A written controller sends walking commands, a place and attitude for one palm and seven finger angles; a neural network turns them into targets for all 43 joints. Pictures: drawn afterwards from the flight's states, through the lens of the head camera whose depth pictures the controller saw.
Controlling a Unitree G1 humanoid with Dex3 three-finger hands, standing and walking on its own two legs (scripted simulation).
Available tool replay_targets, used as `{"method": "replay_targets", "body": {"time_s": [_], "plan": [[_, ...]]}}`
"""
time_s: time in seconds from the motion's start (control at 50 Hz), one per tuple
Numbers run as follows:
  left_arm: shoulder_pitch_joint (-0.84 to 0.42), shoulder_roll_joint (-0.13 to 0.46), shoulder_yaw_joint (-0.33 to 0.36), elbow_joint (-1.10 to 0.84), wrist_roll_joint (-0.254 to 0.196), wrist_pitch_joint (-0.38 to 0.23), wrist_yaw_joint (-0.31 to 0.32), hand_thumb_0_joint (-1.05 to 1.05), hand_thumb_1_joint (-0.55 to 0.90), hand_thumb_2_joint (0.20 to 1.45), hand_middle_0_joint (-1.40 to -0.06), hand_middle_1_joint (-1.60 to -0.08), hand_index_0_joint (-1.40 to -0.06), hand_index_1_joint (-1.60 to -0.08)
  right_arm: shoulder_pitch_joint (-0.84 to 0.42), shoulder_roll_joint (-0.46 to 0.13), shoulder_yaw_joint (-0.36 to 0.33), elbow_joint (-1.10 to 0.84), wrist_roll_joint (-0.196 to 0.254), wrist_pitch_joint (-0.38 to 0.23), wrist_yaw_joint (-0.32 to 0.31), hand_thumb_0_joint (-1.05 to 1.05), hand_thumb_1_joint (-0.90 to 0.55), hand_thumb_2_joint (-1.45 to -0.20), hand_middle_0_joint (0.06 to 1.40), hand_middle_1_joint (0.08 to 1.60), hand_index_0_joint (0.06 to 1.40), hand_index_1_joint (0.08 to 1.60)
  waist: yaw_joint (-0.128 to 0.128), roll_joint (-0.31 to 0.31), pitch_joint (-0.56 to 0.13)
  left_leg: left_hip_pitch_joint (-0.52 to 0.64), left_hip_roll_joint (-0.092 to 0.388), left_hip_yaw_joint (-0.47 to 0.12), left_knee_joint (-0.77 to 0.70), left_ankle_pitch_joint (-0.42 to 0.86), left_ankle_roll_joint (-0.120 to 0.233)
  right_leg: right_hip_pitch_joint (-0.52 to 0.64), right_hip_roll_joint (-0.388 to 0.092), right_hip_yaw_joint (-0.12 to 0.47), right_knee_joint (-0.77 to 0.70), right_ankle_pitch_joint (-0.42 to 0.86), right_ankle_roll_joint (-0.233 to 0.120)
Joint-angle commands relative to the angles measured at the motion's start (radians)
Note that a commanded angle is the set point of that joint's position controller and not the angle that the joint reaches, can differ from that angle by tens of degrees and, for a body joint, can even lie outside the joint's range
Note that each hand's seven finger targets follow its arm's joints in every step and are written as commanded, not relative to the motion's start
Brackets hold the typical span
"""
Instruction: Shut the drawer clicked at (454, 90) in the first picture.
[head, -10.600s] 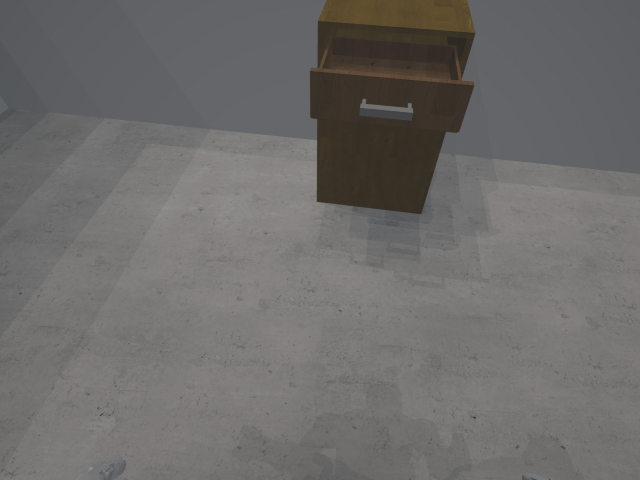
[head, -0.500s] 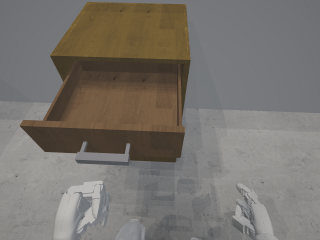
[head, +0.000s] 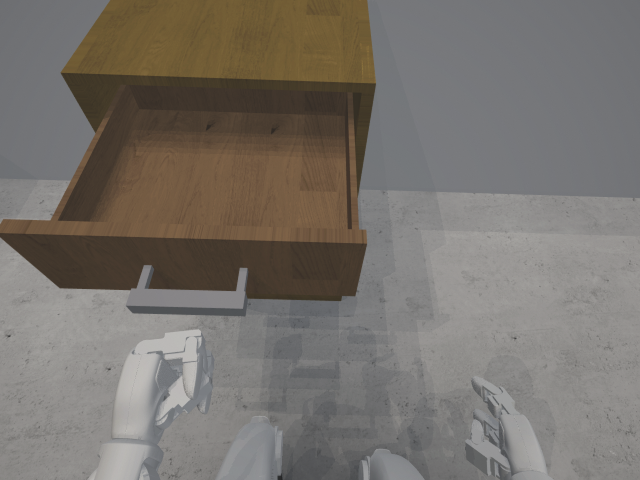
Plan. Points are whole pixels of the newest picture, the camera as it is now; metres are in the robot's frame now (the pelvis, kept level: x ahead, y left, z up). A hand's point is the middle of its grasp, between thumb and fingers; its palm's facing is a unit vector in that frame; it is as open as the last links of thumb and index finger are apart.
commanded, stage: bring the fist close to the handle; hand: left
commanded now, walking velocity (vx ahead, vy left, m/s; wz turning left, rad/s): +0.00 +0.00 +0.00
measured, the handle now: (192, 287) +0.34 +0.18 +0.02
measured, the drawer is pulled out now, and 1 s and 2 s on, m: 0.28 0.28 0.17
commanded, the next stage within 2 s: push the drawer shut in 0.64 s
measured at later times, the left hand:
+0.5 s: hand (214, 364) +0.25 +0.13 +0.02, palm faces -0.01 -1.00 -0.03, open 3.2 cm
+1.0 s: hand (213, 351) +0.27 +0.14 +0.01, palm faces -0.01 -1.00 -0.03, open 3.2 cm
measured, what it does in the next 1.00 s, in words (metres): stands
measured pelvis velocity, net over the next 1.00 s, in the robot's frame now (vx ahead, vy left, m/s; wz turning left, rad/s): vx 0.00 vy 0.01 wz -0.01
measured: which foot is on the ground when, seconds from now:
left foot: down 0.00-1.00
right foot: down 0.00-1.00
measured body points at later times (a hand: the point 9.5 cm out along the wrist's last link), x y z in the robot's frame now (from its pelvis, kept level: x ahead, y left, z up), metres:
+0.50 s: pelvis +0.00 +0.00 -0.01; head +0.09 +0.01 +0.43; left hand +0.24 +0.19 +0.02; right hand +0.17 -0.23 -0.11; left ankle +0.06 +0.12 -0.63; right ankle -0.03 -0.10 -0.63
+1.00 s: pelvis +0.00 +0.01 -0.01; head +0.09 +0.02 +0.43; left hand +0.26 +0.19 +0.02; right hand +0.18 -0.23 -0.11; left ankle +0.06 +0.12 -0.63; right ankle -0.03 -0.10 -0.63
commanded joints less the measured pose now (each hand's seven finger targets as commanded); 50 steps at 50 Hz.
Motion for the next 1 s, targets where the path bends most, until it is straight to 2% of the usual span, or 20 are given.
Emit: {"method": "replay_targets", "body": {"time_s": [0.0, 0.02, 0.06, 0.08, 0.1, 0.18, 0.22, 0.26, 0.3, 0.38, 0.42, 0.48, 0.54, 0.7, 0.72, 0.78, 0.82, 0.86, 0.92, 0.98], "plan": [[-0.056, 0.062, 0.044, -0.184, -0.015, -0.071, -0.006, 0.0, 0.9, 0.9, -1.4, -1.6, -1.4, -1.6, -0.045, -0.121, -0.047, -0.145, -0.002, -0.049, -0.01, 0.0, -0.9, -0.9, 0.2, 0.3, 0.2, 0.3, -0.011, 0.002, -0.25, 0.282, -0.023, -0.009, -0.124, 0.207, 0.037, 0.024, 0.005, 0.054, -0.193, 0.33, 0.013], [-0.053, 0.052, 0.034, -0.181, -0.013, -0.07, -0.006, 0.0, 0.9, 0.9, -1.4, -1.6, -1.4, -1.6, -0.046, -0.12, -0.047, -0.148, -0.001, -0.048, -0.008, 0.0, -0.9, -0.9, 0.2, 0.3, 0.2, 0.3, -0.007, 0.016, -0.251, 0.289, -0.021, -0.011, -0.125, 0.213, 0.036, 0.015, 0.005, 0.047, -0.186, 0.33, 0.011], [-0.097, 0.038, 0.011, -0.168, -0.014, -0.069, -0.004, 0.0, 0.9, 0.9, -1.4, -1.6, -1.4, -1.6, -0.046, -0.123, -0.046, -0.146, -0.003, -0.046, -0.006, 0.0, -0.9, -0.9, 0.2, 0.3, 0.2, 0.3, -0.022, -0.004, -0.248, 0.277, -0.021, -0.016, -0.115, 0.197, 0.037, -0.006, 0.005, 0.047, -0.183, 0.314, 0.014], [-0.111, 0.064, 0.036, -0.147, -0.006, -0.068, 0.003, 0.0, 0.9, 0.9, -1.4, -1.6, -1.4, -1.6, -0.044, -0.127, -0.046, -0.138, -0.004, -0.043, -0.008, 0.0, -0.9, -0.9, 0.2, 0.3, 0.2, 0.3, -0.02, -0.01, -0.24, 0.265, -0.018, -0.018, -0.111, 0.195, 0.037, -0.015, 0.008, 0.047, -0.178, 0.306, 0.011], [-0.137, 0.04, 0.008, -0.143, -0.005, -0.071, 0.002, 0.0, 0.9, 0.9, -1.4, -1.6, -1.4, -1.6, -0.047, -0.127, -0.045, -0.137, -0.006, -0.043, -0.006, 0.0, -0.9, -0.9, 0.2, 0.3, 0.2, 0.3, -0.028, -0.012, -0.248, 0.259, -0.021, -0.016, -0.1, 0.192, 0.039, -0.025, 0.005, 0.05, -0.173, 0.309, 0.013], [-0.176, 0.068, 0.042, -0.095, 0.005, -0.077, 0.015, 0.0, 0.9, 0.9, -1.4, -1.6, -1.4, -1.6, -0.046, -0.131, -0.045, -0.128, -0.009, -0.031, -0.002, 0.0, -0.9, -0.9, 0.2, 0.3, 0.2, 0.3, -0.018, -0.01, -0.253, 0.235, -0.02, -0.021, -0.087, 0.181, 0.037, -0.049, 0.009, 0.046, -0.152, 0.286, 0.008], [-0.201, 0.058, 0.038, -0.086, 0.006, -0.082, 0.019, 0.0, 0.9, 0.9, -1.4, -1.6, -1.4, -1.6, -0.048, -0.128, -0.046, -0.128, -0.011, -0.026, 0.0, 0.0, -0.9, -0.9, 0.2, 0.3, 0.2, 0.3, -0.016, -0.01, -0.28, 0.235, -0.021, -0.016, -0.075, 0.191, 0.036, -0.052, 0.007, 0.051, -0.142, 0.303, 0.009], [-0.181, 0.077, 0.06, -0.124, -0.001, -0.087, 0.023, 0.0, 0.9, 0.9, -1.4, -1.6, -1.4, -1.6, -0.051, -0.128, -0.048, -0.138, -0.009, -0.022, 0.002, 0.0, -0.9, -0.9, 0.2, 0.3, 0.2, 0.3, 0.005, 0.019, -0.319, 0.26, -0.021, -0.011, -0.084, 0.207, 0.033, -0.027, 0.006, 0.052, -0.143, 0.314, 0.006], [-0.161, 0.062, 0.041, -0.152, -0.003, -0.08, 0.028, 0.0, 0.9, 0.9, -1.4, -1.6, -1.4, -1.6, -0.05, -0.123, -0.046, -0.144, -0.006, -0.017, 0.005, 0.0, -0.9, -0.9, 0.2, 0.3, 0.2, 0.3, 0.003, 0.028, -0.344, 0.289, -0.02, -0.012, -0.091, 0.23, 0.035, -0.018, 0.007, 0.048, -0.145, 0.332, 0.007], [-0.15, 0.068, 0.043, -0.121, 0.0, -0.058, 0.03, 0.0, 0.9, 0.9, -1.4, -1.6, -1.4, -1.6, -0.042, -0.127, -0.045, -0.139, -0.004, -0.004, 0.001, 0.0, -0.9, -0.9, 0.2, 0.3, 0.2, 0.3, -0.016, -0.017, -0.294, 0.26, -0.018, -0.015, -0.092, 0.208, 0.037, -0.022, 0.011, 0.047, -0.159, 0.323, 0.011], [-0.18, 0.036, 0.005, -0.113, 0.0, -0.056, 0.022, 0.0, 0.9, 0.9, -1.4, -1.6, -1.4, -1.6, -0.048, -0.128, -0.041, -0.141, -0.004, -0.002, 0.002, 0.0, -0.9, -0.9, 0.2, 0.3, 0.2, 0.3, -0.029, -0.024, -0.262, 0.241, -0.019, -0.019, -0.093, 0.169, 0.037, -0.044, 0.009, 0.044, -0.163, 0.284, 0.013], [-0.22, 0.06, 0.023, -0.094, 0.005, -0.059, 0.023, 0.0, 0.9, 0.9, -1.4, -1.6, -1.4, -1.6, -0.047, -0.133, -0.04, -0.135, -0.005, 0.0, -0.005, 0.0, -0.9, -0.9, 0.2, 0.3, 0.2, 0.3, -0.032, -0.031, -0.248, 0.223, -0.019, -0.022, -0.088, 0.146, 0.039, -0.056, 0.011, 0.047, -0.164, 0.25, 0.011], [-0.211, 0.061, 0.035, -0.121, -0.003, -0.076, 0.024, 0.0, 0.9, 0.9, -1.4, -1.6, -1.4, -1.6, -0.045, -0.127, -0.044, -0.133, -0.006, -0.005, -0.005, 0.0, -0.9, -0.9, 0.2, 0.3, 0.2, 0.3, -0.013, 0.006, -0.306, 0.265, -0.02, -0.019, -0.09, 0.19, 0.036, -0.039, 0.008, 0.044, -0.152, 0.289, 0.008], [-0.202, 0.069, 0.039, -0.107, 0.004, -0.064, 0.031, 0.0, 0.9, 0.9, -1.4, -1.6, -1.4, -1.6, -0.044, -0.129, -0.043, -0.136, -0.005, 0.006, -0.002, 0.0, -0.9, -0.9, 0.2, 0.3, 0.2, 0.3, -0.015, 0.001, -0.292, 0.265, -0.019, -0.019, -0.096, 0.199, 0.036, -0.034, 0.01, 0.042, -0.154, 0.305, 0.008], [-0.172, 0.048, 0.022, -0.106, 0.001, -0.061, 0.026, 0.0, 0.9, 0.9, -1.4, -1.6, -1.4, -1.6, -0.045, -0.126, -0.043, -0.143, -0.005, 0.006, 0.0, 0.0, -0.9, -0.9, 0.2, 0.3, 0.2, 0.3, -0.013, 0.0, -0.292, 0.269, -0.021, -0.015, -0.097, 0.208, 0.036, -0.023, 0.009, 0.043, -0.158, 0.32, 0.009], [-0.238, 0.093, 0.066, -0.096, -0.002, -0.063, 0.029, 0.0, 0.9, 0.9, -1.4, -1.6, -1.4, -1.6, -0.038, -0.132, -0.043, -0.124, -0.007, 0.009, -0.006, 0.0, -0.9, -0.9, 0.2, 0.3, 0.2, 0.3, -0.025, -0.012, -0.291, 0.252, -0.018, -0.016, -0.081, 0.214, 0.038, -0.026, 0.012, 0.049, -0.154, 0.336, 0.012], [-0.282, 0.061, 0.036, -0.09, -0.004, -0.071, 0.023, 0.0, 0.9, 0.9, -1.4, -1.6, -1.4, -1.6, -0.043, -0.13, -0.042, -0.12, -0.007, 0.008, -0.005, 0.0, -0.9, -0.9, 0.2, 0.3, 0.2, 0.3, -0.034, -0.001, -0.285, 0.259, -0.02, -0.017, -0.081, 0.203, 0.037, -0.044, 0.01, 0.045, -0.155, 0.321, 0.012], [-0.283, 0.075, 0.053, -0.077, -0.005, -0.075, 0.02, 0.0, 0.9, 0.9, -1.4, -1.6, -1.4, -1.6, -0.041, -0.132, -0.044, -0.115, -0.008, 0.007, -0.005, 0.0, -0.9, -0.9, 0.2, 0.3, 0.2, 0.3, -0.024, 0.013, -0.309, 0.271, -0.019, -0.018, -0.082, 0.221, 0.035, -0.036, 0.01, 0.044, -0.149, 0.331, 0.009], [-0.346, 0.053, 0.02, -0.069, -0.003, -0.069, 0.016, 0.0, 0.9, 0.9, -1.4, -1.6, -1.4, -1.6, -0.041, -0.135, -0.044, -0.111, -0.006, 0.008, -0.004, 0.0, -0.9, -0.9, 0.2, 0.3, 0.2, 0.3, -0.035, 0.033, -0.306, 0.294, -0.016, -0.026, -0.087, 0.221, 0.035, -0.063, 0.011, 0.036, -0.149, 0.318, 0.009], [-0.434, 0.076, 0.035, -0.051, 0.002, -0.067, 0.025, 0.0, 0.9, 0.9, -1.4, -1.6, -1.4, -1.6, -0.036, -0.142, -0.043, -0.094, -0.008, 0.011, -0.01, 0.0, -0.9, -0.9, 0.2, 0.3, 0.2, 0.3, -0.05, 0.013, -0.296, 0.278, -0.015, -0.032, -0.08, 0.195, 0.039, -0.079, 0.012, 0.039, -0.153, 0.288, 0.01]]}}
